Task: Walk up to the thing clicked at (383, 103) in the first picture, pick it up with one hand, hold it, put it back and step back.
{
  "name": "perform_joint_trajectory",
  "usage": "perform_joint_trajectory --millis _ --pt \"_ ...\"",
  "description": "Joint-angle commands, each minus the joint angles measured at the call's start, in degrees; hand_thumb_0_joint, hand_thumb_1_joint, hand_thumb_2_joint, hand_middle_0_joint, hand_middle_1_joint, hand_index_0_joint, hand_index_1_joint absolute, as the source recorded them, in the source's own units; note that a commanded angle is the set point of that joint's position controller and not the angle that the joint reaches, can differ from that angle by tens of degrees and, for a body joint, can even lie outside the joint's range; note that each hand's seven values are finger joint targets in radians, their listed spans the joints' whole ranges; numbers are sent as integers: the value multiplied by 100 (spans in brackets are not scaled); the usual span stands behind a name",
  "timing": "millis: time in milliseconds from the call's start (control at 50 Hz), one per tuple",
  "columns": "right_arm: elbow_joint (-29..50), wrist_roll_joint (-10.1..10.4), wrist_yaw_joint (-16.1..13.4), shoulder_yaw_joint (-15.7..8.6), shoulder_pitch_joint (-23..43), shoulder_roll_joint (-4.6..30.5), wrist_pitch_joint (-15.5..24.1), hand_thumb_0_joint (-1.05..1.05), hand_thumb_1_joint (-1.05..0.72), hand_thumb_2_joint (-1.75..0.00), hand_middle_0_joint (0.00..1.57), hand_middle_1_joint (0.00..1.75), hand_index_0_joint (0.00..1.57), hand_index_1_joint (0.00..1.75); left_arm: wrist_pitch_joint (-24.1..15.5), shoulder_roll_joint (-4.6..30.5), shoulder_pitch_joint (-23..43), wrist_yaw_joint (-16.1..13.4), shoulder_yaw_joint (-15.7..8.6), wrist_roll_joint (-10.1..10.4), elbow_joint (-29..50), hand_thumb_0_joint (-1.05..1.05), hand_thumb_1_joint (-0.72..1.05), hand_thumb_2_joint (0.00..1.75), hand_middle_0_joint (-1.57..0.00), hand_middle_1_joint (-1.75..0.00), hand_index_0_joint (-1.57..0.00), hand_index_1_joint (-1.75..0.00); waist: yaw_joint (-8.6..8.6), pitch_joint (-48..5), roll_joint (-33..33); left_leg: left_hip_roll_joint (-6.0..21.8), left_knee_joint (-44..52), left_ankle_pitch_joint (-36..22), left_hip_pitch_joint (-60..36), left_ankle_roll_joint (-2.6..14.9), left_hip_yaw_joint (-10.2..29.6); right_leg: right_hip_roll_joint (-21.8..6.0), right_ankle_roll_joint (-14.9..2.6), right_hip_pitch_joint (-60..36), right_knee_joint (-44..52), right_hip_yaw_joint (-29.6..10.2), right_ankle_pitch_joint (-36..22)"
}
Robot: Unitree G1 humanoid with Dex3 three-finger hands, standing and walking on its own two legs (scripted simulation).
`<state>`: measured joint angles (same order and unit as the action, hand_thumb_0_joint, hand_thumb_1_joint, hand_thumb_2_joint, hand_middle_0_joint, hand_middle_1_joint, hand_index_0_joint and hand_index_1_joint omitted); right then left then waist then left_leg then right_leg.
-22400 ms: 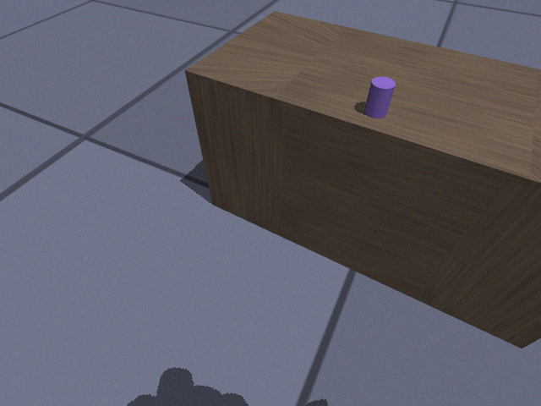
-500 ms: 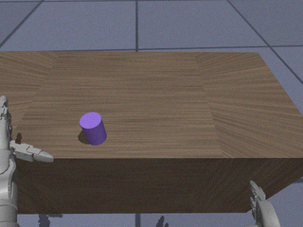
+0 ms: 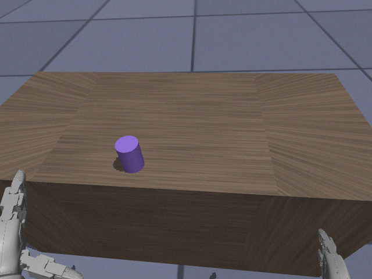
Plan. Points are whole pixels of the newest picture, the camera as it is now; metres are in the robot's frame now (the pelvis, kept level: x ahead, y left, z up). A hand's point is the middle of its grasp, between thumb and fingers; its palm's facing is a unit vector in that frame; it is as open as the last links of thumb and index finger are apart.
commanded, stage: sink last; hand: left
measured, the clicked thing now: (130, 154) +0.45 +0.21 -0.02
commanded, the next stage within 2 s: home in 0.16 s
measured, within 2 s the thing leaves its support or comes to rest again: neither
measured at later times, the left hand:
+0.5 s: hand (74, 244) +0.18 +0.25 +0.02, palm faces +0.32 -0.89 -0.32, open 17.6 cm
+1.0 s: hand (126, 252) +0.21 +0.18 -0.09, palm faces +0.09 -0.98 -0.20, open 17.7 cm
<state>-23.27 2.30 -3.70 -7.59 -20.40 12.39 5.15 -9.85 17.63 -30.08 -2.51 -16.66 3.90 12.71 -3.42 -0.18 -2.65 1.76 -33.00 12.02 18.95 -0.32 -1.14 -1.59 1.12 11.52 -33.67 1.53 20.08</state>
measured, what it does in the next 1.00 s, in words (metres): stands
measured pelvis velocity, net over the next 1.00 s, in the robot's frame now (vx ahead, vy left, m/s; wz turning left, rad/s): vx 0.02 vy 0.01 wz -0.02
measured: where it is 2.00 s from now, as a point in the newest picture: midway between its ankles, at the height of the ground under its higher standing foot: outside the picture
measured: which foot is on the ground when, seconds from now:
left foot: down 0.00-1.00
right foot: down 0.00-1.00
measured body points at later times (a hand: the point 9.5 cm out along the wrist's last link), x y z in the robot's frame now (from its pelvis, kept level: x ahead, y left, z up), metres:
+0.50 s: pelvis +0.00 +0.00 +0.01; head +0.00 +0.00 +0.46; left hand +0.16 +0.30 +0.04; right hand +0.17 -0.23 -0.07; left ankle +0.06 +0.13 -0.73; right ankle -0.02 -0.13 -0.73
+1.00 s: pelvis +0.02 +0.01 +0.01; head +0.04 +0.01 +0.46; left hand +0.20 +0.23 -0.07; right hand +0.17 -0.23 -0.08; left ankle +0.06 +0.13 -0.73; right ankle -0.02 -0.13 -0.73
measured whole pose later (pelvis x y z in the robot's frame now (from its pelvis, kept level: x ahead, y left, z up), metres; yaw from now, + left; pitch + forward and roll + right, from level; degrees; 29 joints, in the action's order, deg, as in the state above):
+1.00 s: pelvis +0.02 +0.01 +0.01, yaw -1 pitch -1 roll +0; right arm -38.3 0.9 -2.5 0.7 -11.5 11.1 4.4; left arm -7.9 10.3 -11.9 -4.4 -1.2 0.7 -33.2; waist -0.7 2.7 1.0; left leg 1.8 -26.0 10.3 14.6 -0.2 -2.7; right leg -1.5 1.3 7.1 -25.0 0.2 16.8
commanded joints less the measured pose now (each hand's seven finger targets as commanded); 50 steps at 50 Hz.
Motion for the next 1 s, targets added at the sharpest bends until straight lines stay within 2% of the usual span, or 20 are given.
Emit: perform_joint_trajectory --millis 0,20,60,140,180,220,260,300,340,400,540,640,740,800,820,840,860,880,960,980 --pt "978 -75 -90 -213 515 758 466 0 55 -4 6 5 5 5 -588 1090 844 -71 -627 -29 963 0 -52 1 -5 -5 -5 -4 178 42 349 -175 691 488 -740 139 -227 23 -52 931 1182 -120 228" --pt "828 -81 -69 -50 463 577 488 0 56 -4 6 5 5 5 -626 1177 887 -80 -738 -28 938 0 -51 2 -4 -5 -5 -4 97 168 256 -196 701 537 -696 138 -231 16 -56 936 1214 -116 290" --pt "608 -100 -71 -244 493 754 536 0 54 -5 6 5 5 5 -690 1196 763 -81 -808 -35 622 0 -53 2 -5 -5 -6 -5 101 185 284 -194 796 593 -745 135 -201 27 -65 842 1228 -72 355" --pt "727 -90 -51 -161 751 792 583 0 52 -5 6 5 5 5 -817 1244 716 -106 -931 -46 51 0 -55 3 -5 -5 -6 -5 4 173 293 -196 888 332 -818 115 -208 35 -80 676 1281 -45 73" --pt "293 -101 -57 -243 563 828 543 0 52 -5 6 5 5 5 -847 1276 722 -100 -925 -42 -175 0 -56 3 -6 -5 -6 -5 29 206 278 -206 922 253 -829 133 -200 17 -64 624 1327 -64 -11" --pt "234 -116 -34 -68 699 677 576 0 50 -6 6 5 5 5 -869 1114 877 -81 -727 -74 -201 0 -57 3 -6 -5 -6 -5 26 78 83 -199 1002 174 -957 121 -207 29 -82 561 1323 -48 -120" --pt "378 -109 -48 -106 889 779 597 0 42 -14 12 13 12 13 -930 1242 882 -121 -791 -90 -146 0 -53 7 -5 -6 -5 -6 11 -134 101 -194 1024 -72 -1075 125 -209 54 -88 377 1294 11 -404" --pt "362 -107 -38 79 981 624 614 0 26 -30 12 17 12 17 -940 1145 901 -124 -660 -110 -296 0 -59 4 -5 -5 -5 -5 14 -120 173 -190 1030 -200 -1092 140 -218 71 -80 305 1308 33 -564" --pt "84 -111 -13 377 987 291 608 0 10 -46 12 17 12 17 -922 843 774 -113 -344 -141 -634 0 -59 4 -5 -5 -5 -5 7 74 68 -182 1107 -142 -1034 137 -220 88 -107 331 1306 68 -520" --pt "-94 -111 19 633 1325 116 598 0 -14 -51 13 19 13 19 -877 528 999 -85 84 -167 -945 0 -59 4 -5 -5 -5 -5 49 92 -43 -150 1165 -42 -1039 116 -205 126 -139 372 1306 104 -463" --pt "-430 -182 -37 -31 1005 1050 558 0 -51 -68 16 23 16 23 -610 355 1077 -42 567 -234 -1895 0 -61 2 -4 -5 -5 -4 367 -242 251 -66 1166 -317 -1429 68 -147 222 -151 410 1300 190 -791" --pt "-463 -144 -37 479 1437 434 489 0 -72 -80 18 27 18 27 -414 4 1710 -23 1152 -298 -2816 0 -61 1 -4 -4 -4 -4 355 -303 433 -124 1036 -781 -1313 122 -192 122 -105 333 1263 116 -1261" --pt "-472 -167 -33 676 1501 295 413 0 -88 -89 20 30 20 30 -278 45 2223 -79 1260 -339 -3468 0 -61 2 -4 -4 -4 -4 265 -690 -4 -113 1044 -790 -1358 63 -220 94 -160 133 1218 82 -1293" --pt "-513 -175 -12 591 1504 440 360 0 -89 -90 20 30 20 30 -156 60 2181 -129 1274 -328 -3854 0 -61 1 -4 -4 -4 -4 226 -780 -212 -59 1059 -982 -1382 -6 -205 142 -194 -22 1171 117 -1436" --pt "-527 -176 -1 543 1384 509 326 0 -89 -90 20 30 20 30 -149 185 2295 -146 1202 -322 -3800 0 -61 0 -4 -4 -4 -4 237 -781 -342 -47 1078 -926 -1360 -25 -216 156 -207 -41 1199 110 -1405" --pt "-1007 -210 -4 491 1079 775 234 0 -88 -89 20 30 20 30 -196 543 2218 -309 628 -363 -3465 0 -61 0 -4 -3 -4 -3 24 -713 -435 -63 1068 -837 -1309 -66 -191 211 -244 -104 1168 133 -1286" --pt "-898 -182 12 552 1134 698 214 0 -88 -89 20 30 20 30 -126 4 1904 -261 1228 -363 -3828 0 -61 0 -4 -3 -4 -3 213 -469 -253 -71 1101 -743 -1294 -61 -224 231 -238 23 1241 131 -1219" --pt "-793 -184 28 588 1210 629 207 0 -89 -90 20 30 20 30 -103 -236 1965 -223 1480 -333 -3762 0 -61 1 -4 -4 -4 -4 291 -391 -141 -64 1117 -639 -1272 -40 -226 229 -225 60 1286 123 -1149" --pt "-803 -145 62 560 1227 673 102 0 -89 -90 20 30 20 30 -65 -248 1924 -247 1401 -305 -3947 0 -61 2 -4 -4 -4 -4 250 -281 171 -72 1070 -867 -1185 -5 -243 236 -186 82 1290 128 -1342" --pt "-774 -153 68 544 1224 686 101 0 -89 -90 20 30 20 30 -65 -399 2033 -227 1562 -315 -3927 0 -61 2 -4 -4 -4 -4 318 -421 345 -69 1018 -1030 -1269 15 -238 239 -160 51 1245 133 -1533"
